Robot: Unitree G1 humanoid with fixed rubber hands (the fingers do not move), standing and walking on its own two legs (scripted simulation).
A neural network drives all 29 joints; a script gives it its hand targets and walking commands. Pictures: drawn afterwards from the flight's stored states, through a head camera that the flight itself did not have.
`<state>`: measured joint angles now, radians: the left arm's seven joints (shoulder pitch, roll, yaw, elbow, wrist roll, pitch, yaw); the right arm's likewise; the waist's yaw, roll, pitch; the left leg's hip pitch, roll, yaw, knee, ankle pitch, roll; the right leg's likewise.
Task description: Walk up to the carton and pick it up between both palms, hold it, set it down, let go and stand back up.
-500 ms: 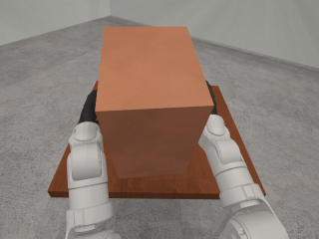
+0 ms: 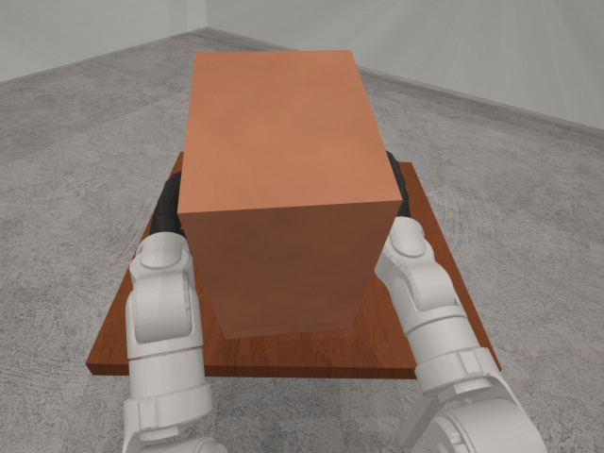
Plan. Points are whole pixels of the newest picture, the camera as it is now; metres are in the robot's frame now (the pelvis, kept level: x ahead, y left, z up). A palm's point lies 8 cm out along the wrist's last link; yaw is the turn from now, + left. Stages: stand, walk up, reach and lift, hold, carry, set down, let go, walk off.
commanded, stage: hold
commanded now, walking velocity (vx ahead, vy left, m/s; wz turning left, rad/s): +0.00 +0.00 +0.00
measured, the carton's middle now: (282, 207) +0.38 +0.00 +0.17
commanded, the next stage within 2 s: set down in 0.30 s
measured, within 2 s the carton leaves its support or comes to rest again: neither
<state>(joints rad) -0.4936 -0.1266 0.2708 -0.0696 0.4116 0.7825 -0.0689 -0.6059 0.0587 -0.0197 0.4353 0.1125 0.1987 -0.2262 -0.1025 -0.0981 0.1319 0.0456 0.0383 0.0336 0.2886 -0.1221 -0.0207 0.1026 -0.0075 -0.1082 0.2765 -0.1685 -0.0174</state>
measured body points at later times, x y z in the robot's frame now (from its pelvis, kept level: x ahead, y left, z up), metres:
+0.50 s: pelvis +0.00 +0.01 +0.00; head -0.04 +0.04 +0.45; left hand +0.36 +0.13 +0.17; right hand +0.36 -0.14 +0.19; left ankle +0.04 +0.13 -0.75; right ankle +0.01 -0.10 -0.75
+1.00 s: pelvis +0.04 -0.02 +0.00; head +0.05 +0.01 +0.45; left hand +0.38 +0.13 +0.11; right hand +0.41 -0.13 +0.14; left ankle +0.04 +0.13 -0.75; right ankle +0.01 -0.10 -0.75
